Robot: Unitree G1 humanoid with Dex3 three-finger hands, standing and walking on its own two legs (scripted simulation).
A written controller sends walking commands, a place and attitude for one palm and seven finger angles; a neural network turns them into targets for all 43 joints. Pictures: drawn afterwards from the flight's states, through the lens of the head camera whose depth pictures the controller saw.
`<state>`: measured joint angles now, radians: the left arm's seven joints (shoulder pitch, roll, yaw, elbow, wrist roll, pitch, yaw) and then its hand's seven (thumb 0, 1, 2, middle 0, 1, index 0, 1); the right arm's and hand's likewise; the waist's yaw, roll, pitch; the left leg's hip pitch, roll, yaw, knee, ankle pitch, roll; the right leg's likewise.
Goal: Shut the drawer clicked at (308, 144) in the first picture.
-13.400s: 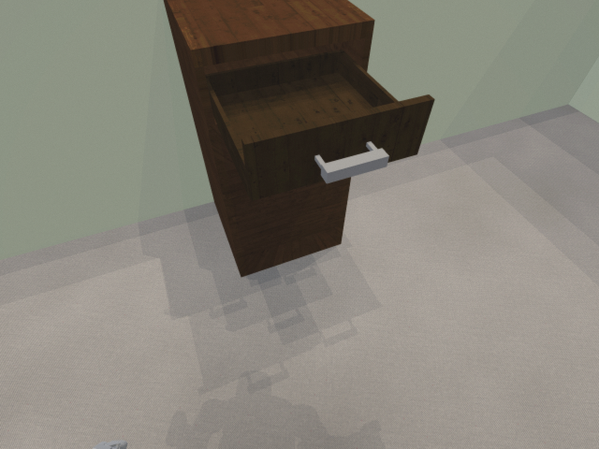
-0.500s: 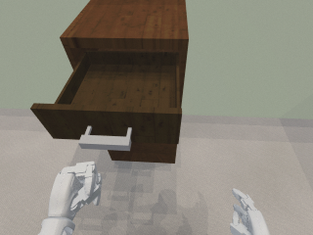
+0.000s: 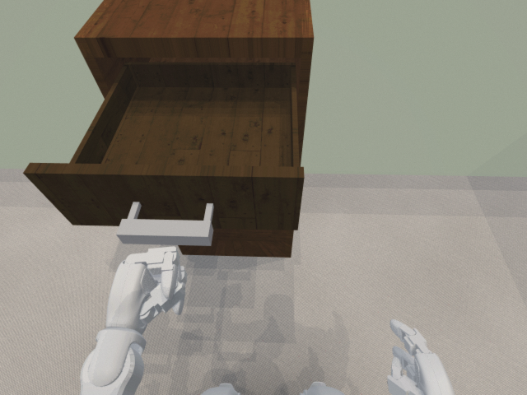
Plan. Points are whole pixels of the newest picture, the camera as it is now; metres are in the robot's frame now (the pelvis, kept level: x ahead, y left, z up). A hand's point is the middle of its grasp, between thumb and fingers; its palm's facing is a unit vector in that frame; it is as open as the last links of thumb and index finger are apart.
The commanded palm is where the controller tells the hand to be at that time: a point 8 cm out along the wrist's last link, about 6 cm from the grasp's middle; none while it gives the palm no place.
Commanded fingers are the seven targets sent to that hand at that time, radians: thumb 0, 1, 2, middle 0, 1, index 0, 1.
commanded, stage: bring the fist close to the handle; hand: left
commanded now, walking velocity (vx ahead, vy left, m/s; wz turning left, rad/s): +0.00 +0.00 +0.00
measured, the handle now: (169, 220) +0.36 +0.16 +0.07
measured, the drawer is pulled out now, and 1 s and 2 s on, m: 0.30 0.26 0.15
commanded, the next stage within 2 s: push the drawer shut in 0.24 s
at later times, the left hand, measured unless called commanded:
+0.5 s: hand (181, 281) +0.27 +0.13 +0.05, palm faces -0.03 -1.00 -0.05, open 3.3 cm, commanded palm +0.25 +0.19 +0.06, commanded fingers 0.00 0.90 0.90 -1.40 -1.60 -1.40 -1.60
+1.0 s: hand (183, 249) +0.32 +0.13 +0.05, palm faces -0.03 -1.00 -0.05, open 3.1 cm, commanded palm +0.31 +0.19 +0.06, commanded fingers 0.00 0.90 0.90 -1.40 -1.60 -1.40 -1.60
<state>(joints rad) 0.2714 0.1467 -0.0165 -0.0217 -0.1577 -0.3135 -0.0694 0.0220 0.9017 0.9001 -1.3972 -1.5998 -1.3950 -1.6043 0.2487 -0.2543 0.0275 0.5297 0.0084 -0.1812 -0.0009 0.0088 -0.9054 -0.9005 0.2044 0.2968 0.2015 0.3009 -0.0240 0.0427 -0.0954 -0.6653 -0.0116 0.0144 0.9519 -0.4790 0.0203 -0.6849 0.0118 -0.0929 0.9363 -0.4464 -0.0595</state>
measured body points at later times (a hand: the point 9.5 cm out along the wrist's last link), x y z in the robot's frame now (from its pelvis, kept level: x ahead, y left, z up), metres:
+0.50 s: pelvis +0.00 +0.00 +0.00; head +0.05 -0.01 +0.45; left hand +0.26 +0.18 +0.06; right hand +0.17 -0.24 -0.09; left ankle +0.00 +0.11 -0.68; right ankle +0.01 -0.08 -0.68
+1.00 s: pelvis -0.02 +0.00 +0.00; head +0.05 -0.01 +0.45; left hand +0.31 +0.19 +0.06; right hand +0.14 -0.24 -0.10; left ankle +0.00 +0.11 -0.68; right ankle +0.01 -0.08 -0.68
